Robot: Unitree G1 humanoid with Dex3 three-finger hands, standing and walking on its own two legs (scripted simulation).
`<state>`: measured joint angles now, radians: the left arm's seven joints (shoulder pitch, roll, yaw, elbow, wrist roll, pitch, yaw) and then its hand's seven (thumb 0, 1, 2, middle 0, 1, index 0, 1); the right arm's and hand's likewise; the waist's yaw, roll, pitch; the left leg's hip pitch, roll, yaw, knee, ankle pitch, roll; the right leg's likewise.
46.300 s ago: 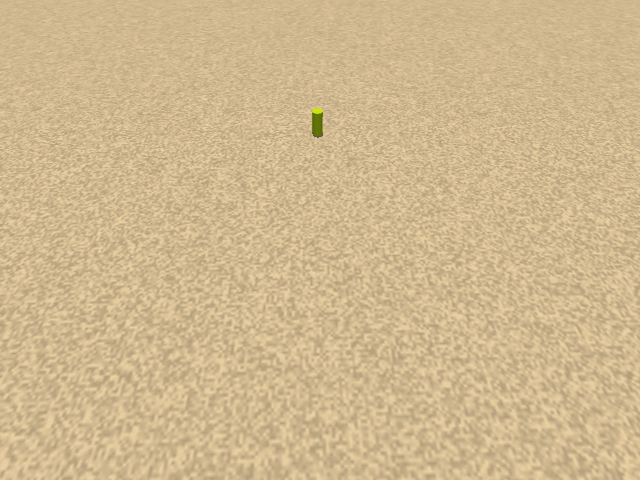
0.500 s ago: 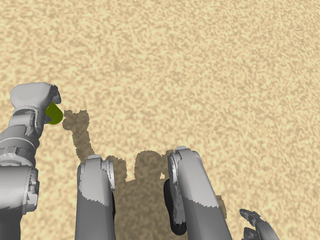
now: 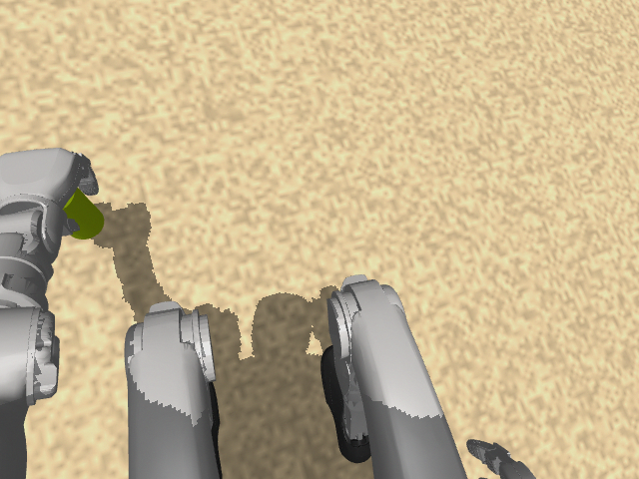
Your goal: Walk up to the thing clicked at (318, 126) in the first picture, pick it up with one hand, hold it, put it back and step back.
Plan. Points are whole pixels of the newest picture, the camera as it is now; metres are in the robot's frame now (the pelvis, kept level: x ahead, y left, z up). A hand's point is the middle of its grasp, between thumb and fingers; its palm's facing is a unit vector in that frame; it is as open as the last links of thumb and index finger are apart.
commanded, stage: crouch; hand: left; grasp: from above
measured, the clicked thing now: (69, 209) +0.48 +0.29 -0.22
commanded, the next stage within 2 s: lower in 0.02 s
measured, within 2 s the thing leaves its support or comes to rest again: rests again in 0.80 s
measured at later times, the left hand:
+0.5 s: hand (73, 215) +0.46 +0.28 -0.21, palm faces -0.46 -0.08 -0.88, open 7.2 cm
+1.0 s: hand (81, 217) +0.47 +0.28 -0.25, palm faces -0.46 -0.09 -0.88, open 7.1 cm
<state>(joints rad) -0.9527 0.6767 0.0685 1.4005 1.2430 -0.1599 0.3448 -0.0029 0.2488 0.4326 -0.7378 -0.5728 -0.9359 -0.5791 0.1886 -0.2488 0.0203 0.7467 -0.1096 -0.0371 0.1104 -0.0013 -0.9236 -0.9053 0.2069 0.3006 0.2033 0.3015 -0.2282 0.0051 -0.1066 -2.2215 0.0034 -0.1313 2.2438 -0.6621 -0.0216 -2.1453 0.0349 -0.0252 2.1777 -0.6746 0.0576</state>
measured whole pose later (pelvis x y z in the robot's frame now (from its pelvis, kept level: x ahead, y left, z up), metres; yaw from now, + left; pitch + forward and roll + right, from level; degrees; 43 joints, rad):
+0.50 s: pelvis +0.00 +0.00 -0.04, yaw -1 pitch +35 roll -8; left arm -1.00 0.75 0.09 1.50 1.28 -0.21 0.39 -0.01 0.23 0.43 -0.77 -0.53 -0.96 -0.56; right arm 0.16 -0.27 0.07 0.74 -0.14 -0.05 0.12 0.00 -0.93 -0.90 0.21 0.30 0.20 0.30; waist -0.26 -0.02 -0.05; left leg -2.31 -0.01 -0.16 2.36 -0.67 -0.03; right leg -2.22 0.04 -0.04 2.28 -0.68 0.06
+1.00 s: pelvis +0.01 +0.00 -0.06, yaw -3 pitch +34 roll -9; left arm -1.01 0.80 0.11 1.56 1.28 -0.23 0.44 -0.02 0.22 0.40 -0.81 -0.51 -1.00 -0.53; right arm 0.14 -0.27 0.11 0.74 -0.17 -0.07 0.15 0.00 -0.91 -0.90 0.21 0.30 0.20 0.30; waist -0.27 -0.04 -0.01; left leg -2.35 -0.01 -0.19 2.45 -0.70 -0.04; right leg -2.27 0.06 -0.06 2.35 -0.69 0.07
